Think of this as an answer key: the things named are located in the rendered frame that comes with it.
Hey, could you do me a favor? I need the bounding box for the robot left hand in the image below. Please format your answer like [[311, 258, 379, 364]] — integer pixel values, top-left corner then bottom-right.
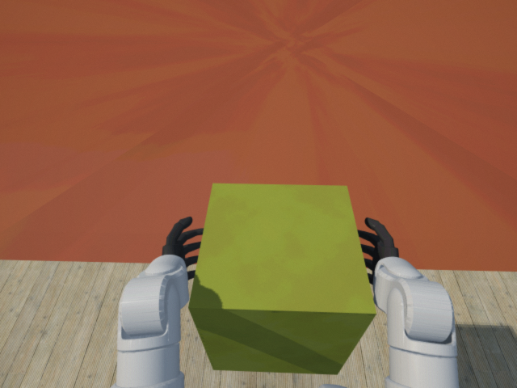
[[162, 217, 204, 280]]

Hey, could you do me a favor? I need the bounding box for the carton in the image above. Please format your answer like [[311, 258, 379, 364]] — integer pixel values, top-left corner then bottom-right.
[[188, 183, 376, 375]]

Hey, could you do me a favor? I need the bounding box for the robot left forearm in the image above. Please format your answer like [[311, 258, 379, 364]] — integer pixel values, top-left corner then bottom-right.
[[110, 255, 189, 388]]

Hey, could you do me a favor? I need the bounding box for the robot right hand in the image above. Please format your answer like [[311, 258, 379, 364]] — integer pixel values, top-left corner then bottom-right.
[[358, 217, 399, 285]]

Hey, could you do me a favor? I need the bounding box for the robot right forearm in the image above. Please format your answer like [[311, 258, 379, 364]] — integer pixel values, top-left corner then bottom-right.
[[373, 257, 459, 388]]

